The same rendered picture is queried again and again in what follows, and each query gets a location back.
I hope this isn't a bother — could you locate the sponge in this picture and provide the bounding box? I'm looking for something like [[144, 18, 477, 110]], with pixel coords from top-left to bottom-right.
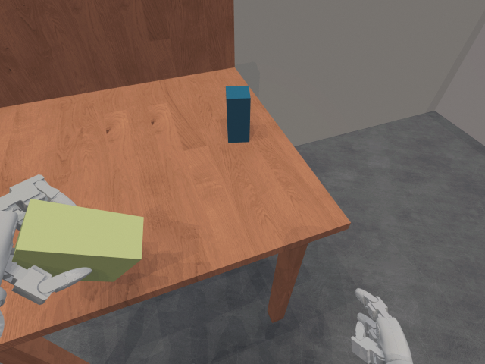
[[12, 199, 144, 282]]

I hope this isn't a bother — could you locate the left robot hand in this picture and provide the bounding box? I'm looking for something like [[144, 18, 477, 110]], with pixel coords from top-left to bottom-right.
[[0, 174, 92, 305]]

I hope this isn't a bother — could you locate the table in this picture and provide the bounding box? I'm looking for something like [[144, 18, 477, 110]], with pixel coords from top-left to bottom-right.
[[0, 0, 351, 364]]

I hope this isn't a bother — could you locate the right robot hand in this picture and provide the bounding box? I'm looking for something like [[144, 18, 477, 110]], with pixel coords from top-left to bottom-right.
[[351, 288, 413, 364]]

